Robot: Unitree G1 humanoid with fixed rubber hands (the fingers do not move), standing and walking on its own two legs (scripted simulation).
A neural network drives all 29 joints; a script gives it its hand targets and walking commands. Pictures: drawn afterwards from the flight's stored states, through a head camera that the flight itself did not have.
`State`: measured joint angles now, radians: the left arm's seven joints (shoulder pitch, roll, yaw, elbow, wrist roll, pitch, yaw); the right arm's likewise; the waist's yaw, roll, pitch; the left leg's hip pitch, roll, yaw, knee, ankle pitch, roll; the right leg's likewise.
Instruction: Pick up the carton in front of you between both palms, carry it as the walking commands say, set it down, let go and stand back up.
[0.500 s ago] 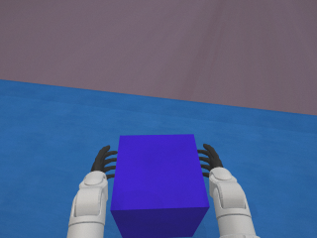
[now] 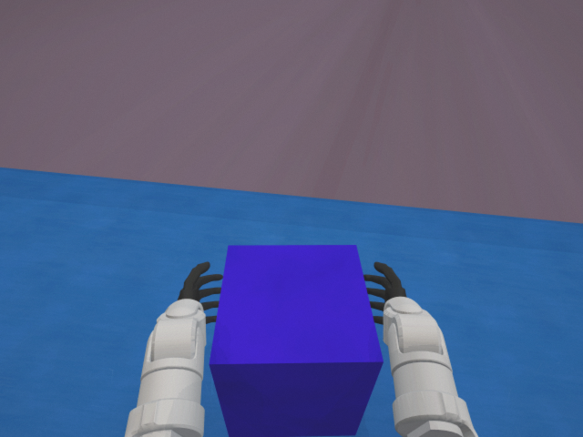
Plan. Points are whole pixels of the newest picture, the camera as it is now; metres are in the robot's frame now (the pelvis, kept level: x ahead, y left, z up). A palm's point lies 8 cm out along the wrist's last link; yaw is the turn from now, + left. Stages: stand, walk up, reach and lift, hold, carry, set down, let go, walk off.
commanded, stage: set down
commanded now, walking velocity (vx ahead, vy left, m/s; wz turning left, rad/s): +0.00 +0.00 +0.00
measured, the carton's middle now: (292, 341) +0.30 -0.01 -0.05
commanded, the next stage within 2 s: none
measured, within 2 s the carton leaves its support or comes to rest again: neither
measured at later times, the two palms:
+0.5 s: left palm (201, 337) +0.34 +0.16 -0.11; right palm (356, 328) +0.37 -0.14 -0.12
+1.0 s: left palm (199, 364) +0.36 +0.18 -0.25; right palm (332, 348) +0.41 -0.11 -0.26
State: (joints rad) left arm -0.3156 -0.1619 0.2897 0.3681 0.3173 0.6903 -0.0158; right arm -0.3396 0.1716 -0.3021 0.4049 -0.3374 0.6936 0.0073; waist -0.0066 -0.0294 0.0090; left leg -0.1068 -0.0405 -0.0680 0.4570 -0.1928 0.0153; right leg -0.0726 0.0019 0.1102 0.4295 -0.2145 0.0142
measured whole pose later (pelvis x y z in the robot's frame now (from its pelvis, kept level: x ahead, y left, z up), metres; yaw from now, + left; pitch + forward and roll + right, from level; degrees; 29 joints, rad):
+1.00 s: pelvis -0.04 -0.03 -0.19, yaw +0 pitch +42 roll +0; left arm -0.77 -0.08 0.51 0.64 0.25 0.26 0.03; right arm -0.82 0.07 -0.36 0.73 -0.23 0.26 -0.15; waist 0.10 -0.07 -0.26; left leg -1.72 -0.07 -0.10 1.40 -0.42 -0.06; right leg -1.71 0.13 0.12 1.42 -0.45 0.05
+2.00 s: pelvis -0.06 -0.04 -0.37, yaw +1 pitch +46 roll +3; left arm -1.17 0.08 0.44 0.72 0.05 0.25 0.11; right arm -1.45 -0.22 -0.13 1.08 -0.06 0.21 -0.17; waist 0.12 -0.09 0.14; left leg -2.28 -0.09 -0.07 2.06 -0.58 -0.11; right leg -2.29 0.20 0.08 2.10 -0.60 0.06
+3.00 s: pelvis -0.06 -0.05 -0.40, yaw +2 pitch +40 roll +3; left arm -1.28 0.14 0.58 0.95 0.19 0.10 -0.04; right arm -1.47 -0.26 -0.17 1.16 -0.08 0.11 -0.03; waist 0.13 -0.07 0.23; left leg -2.28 -0.04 -0.05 2.14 -0.57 -0.09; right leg -2.30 0.13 0.03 2.20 -0.60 0.01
